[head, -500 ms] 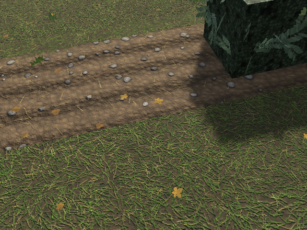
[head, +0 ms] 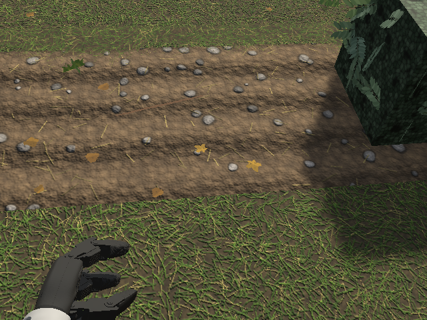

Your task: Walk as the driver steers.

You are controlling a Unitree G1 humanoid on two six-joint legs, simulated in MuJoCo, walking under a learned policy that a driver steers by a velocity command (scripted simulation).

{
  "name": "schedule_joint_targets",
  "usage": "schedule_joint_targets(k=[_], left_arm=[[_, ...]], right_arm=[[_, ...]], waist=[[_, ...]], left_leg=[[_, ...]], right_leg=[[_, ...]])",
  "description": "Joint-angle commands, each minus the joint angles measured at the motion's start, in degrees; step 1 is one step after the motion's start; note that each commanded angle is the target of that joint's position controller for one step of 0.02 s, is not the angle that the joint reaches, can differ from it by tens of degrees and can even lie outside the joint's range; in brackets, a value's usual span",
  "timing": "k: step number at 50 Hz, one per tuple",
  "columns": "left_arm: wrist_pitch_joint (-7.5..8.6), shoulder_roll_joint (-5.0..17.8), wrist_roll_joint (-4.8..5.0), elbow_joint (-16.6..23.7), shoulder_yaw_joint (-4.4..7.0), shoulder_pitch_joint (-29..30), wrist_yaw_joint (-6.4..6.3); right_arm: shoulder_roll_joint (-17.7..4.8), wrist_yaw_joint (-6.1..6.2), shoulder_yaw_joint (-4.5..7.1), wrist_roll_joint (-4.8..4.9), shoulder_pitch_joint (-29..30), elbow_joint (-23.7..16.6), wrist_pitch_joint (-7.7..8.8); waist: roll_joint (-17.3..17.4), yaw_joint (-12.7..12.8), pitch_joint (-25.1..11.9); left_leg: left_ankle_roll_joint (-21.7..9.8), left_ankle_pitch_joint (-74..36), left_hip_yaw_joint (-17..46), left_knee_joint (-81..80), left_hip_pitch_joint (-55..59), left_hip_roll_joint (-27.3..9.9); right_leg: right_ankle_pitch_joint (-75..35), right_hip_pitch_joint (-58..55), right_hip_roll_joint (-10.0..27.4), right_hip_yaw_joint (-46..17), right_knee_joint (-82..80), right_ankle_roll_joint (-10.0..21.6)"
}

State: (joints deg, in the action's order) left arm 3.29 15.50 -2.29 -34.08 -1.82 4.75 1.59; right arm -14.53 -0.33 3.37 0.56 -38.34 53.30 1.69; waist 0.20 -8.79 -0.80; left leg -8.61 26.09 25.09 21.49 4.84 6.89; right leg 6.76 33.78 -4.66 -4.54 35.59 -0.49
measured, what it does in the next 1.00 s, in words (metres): goes down: right foot, then left foot 0.18 m lower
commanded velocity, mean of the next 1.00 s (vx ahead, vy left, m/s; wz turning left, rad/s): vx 0.98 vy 0.00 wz -0.08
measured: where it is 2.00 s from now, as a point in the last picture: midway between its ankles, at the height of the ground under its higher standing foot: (152, 99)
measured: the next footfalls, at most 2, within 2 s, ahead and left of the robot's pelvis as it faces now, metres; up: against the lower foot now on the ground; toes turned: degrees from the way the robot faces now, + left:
right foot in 0.02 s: +0.14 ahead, -0.13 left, +0.00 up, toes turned +8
left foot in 0.50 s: +0.53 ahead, +0.22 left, -0.18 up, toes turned +17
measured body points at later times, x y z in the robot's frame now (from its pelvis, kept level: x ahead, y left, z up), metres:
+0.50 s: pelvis +0.46 +0.11 -0.13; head +0.48 +0.12 +0.32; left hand +0.22 +0.30 -0.24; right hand +0.77 -0.04 -0.19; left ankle +0.52 +0.21 -0.87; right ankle +0.15 -0.13 -0.64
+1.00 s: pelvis +0.95 +0.15 -0.19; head +0.97 +0.14 +0.26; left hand +1.01 +0.43 -0.32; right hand +1.12 -0.09 -0.28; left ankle +0.93 +0.33 -0.80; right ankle +0.95 +0.14 -0.91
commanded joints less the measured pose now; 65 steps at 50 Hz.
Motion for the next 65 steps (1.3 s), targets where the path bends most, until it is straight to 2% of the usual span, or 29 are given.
schedule_joint_targets(k=[1, 2, 3, 5, 8, 12, 14, 17, 20, 22, 24, 25, 26, 27, 29, 31, 36, 40, 41, 42, 44, 47, 53, 58, 61, 62, 63, 64, 65], left_arm=[[1.01, 15.0, 0.3, -4.8, 6.03, -34.6, -2.27], [1.32, 15.1, -0.28, -4.2, 5.87, -34.9, -3.44], [0.6, 15.8, 0.24, -2.0, 6.52, -27.9, -3.93], [0.63, 7.2, 0.47, -3.4, 5.31, -22.8, -2.41], [2.7, 4.9, 1.56, -6.5, 4.78, -23.7, -1.41], [3.73, 8.9, 0.93, -12.2, 6.14, -28.9, -1.6], [5.45, 3.2, 0.88, -15.0, 4.29, -31.4, -1.32], [5.97, 5.7, 1.91, -16.0, 3.85, -26.0, -2.55], [3.88, 9.4, 1.68, -18.9, 4.27, -31.0, -2.64], [0.7, 11.4, -1.02, -21.9, 4.38, -36.8, -3.71], [-1.96, 10.1, -0.24, -22.5, 5.28, -32.1, -4.45], [-1.2, 9.3, 1.53, -19.3, 5.58, -27.7, -3.77], [0.79, 3.9, 4.66, -16.9, 4.1, -36.7, -3.74], [1.63, 4.7, 5.48, -19.2, 3.98, -35.8, -4.06], [1.6, 6.4, 2.64, -18.2, 5.36, -27.7, -2.86], [-0.78, 2.8, -0.82, -17.2, 4.87, -24.7, -0.87], [-1.59, -0.8, 0.44, -10.5, 2.92, -13.0, 1.51], [-1.29, 4.8, 1.22, -14.6, 5.03, -28.3, 1.62], [-1.82, 8.1, 1.09, -18.3, 6.87, -41.1, 1.27], [-2.73, 10.8, 1.88, -19.4, 8.2, -42.5, 0.68], [-4.08, 17.6, 1.35, -14.4, 9.06, -31.6, 0.04], [-2.33, 10.0, 0.99, -14.4, 7.43, -26.3, -1.63], [1.78, 10.3, 2.92, -13.3, 7.2, -26.1, -1.54], [1.55, 12.5, 3.09, -13.1, 8.74, -29.0, -1.12], [1.96, 16.9, 2.13, -11.1, 9.85, -23.6, -1.36], [2.36, 15.6, 1.36, -9.7, 9.5, -19.3, -1.08], [2.66, 5.2, 0.46, -7.9, 6.92, -19.4, -1.11], [2.02, 2.7, 4.59, -4.2, 5.3, -29.4, -1.22], [0.81, 7.7, 2.51, -6.7, 5.52, -27.0, -2.11]], right_arm=[[-14.5, -0.07, 3.13, -0.03, 15.7, -7.8, 3.29], [-2.8, 0.37, 0.95, -0.09, 8.2, -6.8, 3.71], [-5.4, 0.44, 0.73, 1.04, 7.8, -8.9, 2.86], [-9.4, -1.04, 2.64, -2.25, 16.5, -7.6, 0.64], [-5.9, -2.4, 2.08, -1.99, 21.2, -9.5, -1.72], [-7.3, -3.98, 2.11, -3.92, 29.9, -13.5, -2.88], [-5.5, -3.77, 1.54, -3.34, 37.2, -15.9, -1.13], [-3.2, -6.28, -0.04, -1.68, 35.7, -13.8, 0.37], [-6.0, -4.32, -0.23, -3.46, 35.2, -11.8, -0.73], [-8.0, -1.7, -0.26, -4.98, 29.6, -9.0, 0.21], [-11.0, 0.33, 1.01, -5.77, 13.6, -4.8, 0.79], [-15.7, -0.6, 1.69, -6.32, 11.0, -2.0, 1.6], [-17.9, -0.65, 1.84, -5.53, 6.9, -1.7, 2.82], [-14.9, -0.61, 2.17, -4.62, 4.7, -1.8, 2.73], [-11.7, 0.49, 1.97, -3.96, 12.8, -2.4, 4.36], [-8.5, 1.32, 0.92, -3.54, 16.1, -0.9, 5.24], [-5.2, 0.39, 0.23, -1.43, 25.3, -2.2, 6.97], [-12.3, 1.52, 1.54, -1.35, 24.2, -3.9, 5.62], [-13.1, 1.59, 1.81, -1.29, 27.9, -5.0, 4.83], [-10.0, 0.58, 1.44, -1.18, 28.7, -4.5, 4.53], [-5.0, -0.18, -1.38, -1.79, 22.5, -14.7, 5.55], [-7.6, 0.26, -1.67, -4.17, 27.8, -13.4, 5.28], [-4.6, -0.58, -3.62, -4.03, 39.7, -20.2, 1.86], [-3.9, -0.6, -3.94, -1.89, 45.2, -23.9, 2.53], [-11.7, 1.33, -0.48, -0.94, 25.9, -19.5, 2.92], [-14.5, 2.56, 1.02, -1.06, 12.3, -15.7, 2.78], [-16.7, 3.53, 1.8, -3.11, 3.3, -13.5, 2.98], [-20.4, 2.61, 2.53, -5.32, 12.0, -15.5, 2.93], [-14.1, 2.02, 2.1, -4.74, 20.2, -17.7, 2.79]], waist=[[0.8, 25.5, -13.3], [-11.6, 17.9, -18.8], [-18.4, 15.2, -20.0], [-1.6, 13.0, -2.6], [-5.5, 9.8, 6.2], [-7.9, 11.3, 6.9], [-4.6, 10.9, 10.4], [-2.4, 6.2, 7.3], [1.9, 6.6, 8.8], [-0.7, 5.3, 5.7], [0.6, -3.4, -1.7], [5.2, -1.8, 1.1], [16.9, 4.5, -8.9], [13.8, 0.6, -13.5], [6.4, 3.5, -10.3], [4.0, 9.2, -2.6], [5.4, 14.3, 10.6], [5.1, 22.2, -1.8], [4.4, 29.3, -8.6], [-4.8, 28.6, -7.5], [-20.6, 15.5, -14.4], [3.2, 9.5, 6.3], [1.8, 8.4, 8.6], [-2.0, 13.2, 3.2], [-3.8, 2.1, -9.1], [-2.6, -5.1, -14.4], [10.3, -5.1, -18.7], [27.0, 5.3, -24.0], [15.8, 5.7, -15.7]], left_leg=[[2.8, -51.4, -2.7, 32.7, -37.7, -2.1], [1.5, 9.1, -8.0, 50.0, -40.0, -2.2], [2.7, 4.0, -15.2, 57.2, -47.5, -0.9], [2.9, -7.9, -15.8, 53.4, -47.4, -7.8], [3.6, -9.8, -17.3, 48.8, -48.4, -11.9], [2.6, -17.2, -21.8, 45.2, -55.7, -12.6], [0.5, -28.5, -19.5, 33.6, -56.7, -11.3], [0.2, -62.3, -26.9, 18.2, -18.8, -6.9], [0.7, -54.7, -30.7, 15.0, -13.8, -6.0], [1.6, -48.2, -28.0, 4.8, -13.6, -9.0], [0.5, -59.3, -20.8, -13.0, 2.6, -15.8], [0.5, -68.0, -19.8, -2.1, 13.8, -20.3], [2.4, -103.1, -17.9, 24.2, 36.6, -29.0], [1.4, -93.2, -13.5, 21.9, 39.8, -30.9], [0.0, -44.8, -12.1, 6.7, 22.1, -27.7], [-4.1, -38.2, -10.5, 0.0, -1.6, -28.7], [1.8, -48.0, -30.3, -11.0, -19.9, -22.1], [4.5, -87.2, -37.4, 15.5, -15.4, -19.9], [5.5, -80.6, -36.0, 33.1, -20.2, -19.5], [7.0, -28.2, -36.4, 58.6, -30.6, -9.7], [7.3, 2.5, -21.4, 78.6, -54.8, -2.6], [7.9, -5.6, -19.7, 63.6, -51.7, -9.7], [12.2, -16.2, -26.4, 32.0, -38.4, -11.7], [9.8, -31.3, -27.1, 10.5, -28.2, -6.7], [8.7, -23.6, -23.9, 9.7, -5.5, -5.2], [8.4, -17.8, -22.8, 11.2, 7.4, -8.4], [8.0, -1.0, -9.5, 11.2, 19.1, -21.9], [2.9, 9.5, 24.9, -3.7, 22.1, -34.5], [0.6, 12.0, 22.3, -5.8, 13.1, -32.3]], right_leg=[[20.3, -58.6, 5.4, -4.3, -0.1, 3.3], [26.9, -64.6, 26.8, -24.2, -3.3, 6.1], [22.4, -58.5, 32.6, -48.6, -10.4, 11.7], [14.4, -39.0, 24.7, -30.2, -11.8, 13.5], [-1.8, -28.9, 20.3, -14.7, -16.3, 11.7], [-21.9, -37.0, 20.6, -1.9, -16.2, 9.4], [-12.4, -34.3, 15.5, 4.1, -17.5, 5.6], [3.5, -8.5, 11.5, 10.8, -22.4, 5.9], [-8.8, -15.9, 11.9, 10.0, -14.9, 8.4], [-23.4, -29.9, 11.5, 5.6, 9.4, 8.2], [-8.3, -26.5, 5.4, 4.6, 50.7, 6.8], [32.2, -6.0, -0.4, 3.6, 66.5, 7.2], [36.2, 12.4, 3.2, -3.8, 66.8, 9.1], [30.3, 21.1, 5.3, -2.9, 64.5, 9.1], [13.5, 19.5, 9.4, -0.4, 46.9, 8.2], [11.7, 9.5, 12.2, 1.0, 42.7, 4.7], [0.3, -0.1, 13.5, 6.7, 19.3, 6.9], [-0.4, -26.7, 0.4, 15.0, 13.4, 12.4], [-2.7, -42.0, -0.6, 12.3, 11.7, 14.3], [-1.5, -49.1, 2.4, 4.3, 7.3, 17.0], [20.4, -56.4, 18.5, -43.6, -15.8, 28.8], [16.6, -29.5, 15.3, -36.7, -21.4, 21.7], [-15.7, -12.8, 2.9, -15.4, -24.3, 18.7], [-30.9, -23.9, 3.9, -16.6, -22.3, 13.2], [-44.9, -26.6, 4.3, -18.3, 0.4, 8.9], [-39.5, -20.6, 2.4, -16.4, 15.0, 8.0], [9.2, -8.8, -1.9, -12.2, 35.3, 8.5], [22.6, 4.2, -4.6, -6.1, 46.8, 7.2], [15.4, 7.8, 0.7, -3.7, 48.3, 7.4]])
